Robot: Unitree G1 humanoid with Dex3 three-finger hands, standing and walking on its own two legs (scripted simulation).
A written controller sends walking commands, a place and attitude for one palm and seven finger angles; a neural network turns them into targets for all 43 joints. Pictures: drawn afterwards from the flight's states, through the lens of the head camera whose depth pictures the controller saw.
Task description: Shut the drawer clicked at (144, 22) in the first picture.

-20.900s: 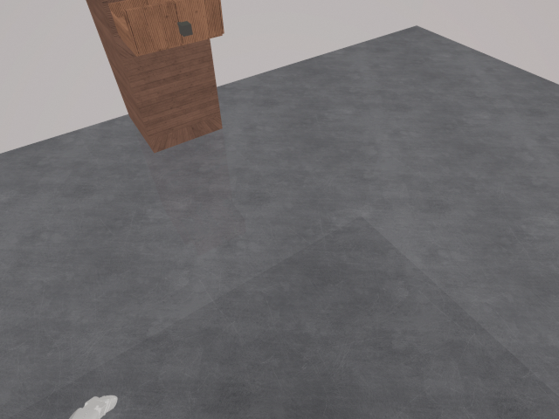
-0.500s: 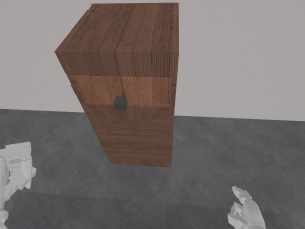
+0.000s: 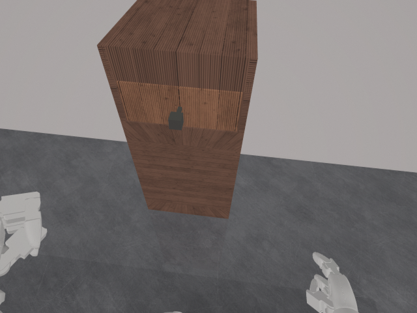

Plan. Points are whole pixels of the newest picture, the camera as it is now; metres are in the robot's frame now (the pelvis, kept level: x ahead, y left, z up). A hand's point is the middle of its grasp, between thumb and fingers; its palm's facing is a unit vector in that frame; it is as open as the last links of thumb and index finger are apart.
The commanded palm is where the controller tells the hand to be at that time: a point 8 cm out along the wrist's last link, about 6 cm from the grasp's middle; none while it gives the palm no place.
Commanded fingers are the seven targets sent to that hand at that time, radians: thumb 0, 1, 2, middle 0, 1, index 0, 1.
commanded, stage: step back with the hand held close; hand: left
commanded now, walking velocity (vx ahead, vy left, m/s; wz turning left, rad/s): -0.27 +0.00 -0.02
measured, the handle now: (177, 116) +0.67 +0.15 -0.04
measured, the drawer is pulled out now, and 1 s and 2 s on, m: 0.00 0.00 0.00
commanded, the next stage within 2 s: stop stepping back and stand still in 0.50 s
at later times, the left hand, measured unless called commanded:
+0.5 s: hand (13, 308) +0.10 +0.22 +0.17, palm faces +0.24 -0.83 -0.51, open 3.2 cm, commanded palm +0.03 +0.27 +0.19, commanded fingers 0.00 0.90 0.90 -1.40 -1.60 -1.40 -1.60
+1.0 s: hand out of the picture +0.04 +0.26 +0.19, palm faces +0.24 -0.87 -0.43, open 3.3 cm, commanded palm -0.02 +0.32 +0.19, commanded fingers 0.00 0.90 0.90 -1.40 -1.60 -1.40 -1.60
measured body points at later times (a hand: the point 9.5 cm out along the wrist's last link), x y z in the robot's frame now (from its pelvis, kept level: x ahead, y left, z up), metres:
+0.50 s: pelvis -0.10 -0.01 +0.00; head -0.05 +0.01 +0.44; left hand +0.08 +0.26 +0.20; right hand +0.09 -0.23 -0.09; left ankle +0.08 +0.10 -0.73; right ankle -0.18 -0.12 -0.73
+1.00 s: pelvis -0.16 +0.04 +0.02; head -0.13 +0.09 +0.47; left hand +0.02 +0.31 +0.21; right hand +0.00 -0.16 -0.05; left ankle -0.02 +0.11 -0.73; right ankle -0.20 -0.06 -0.70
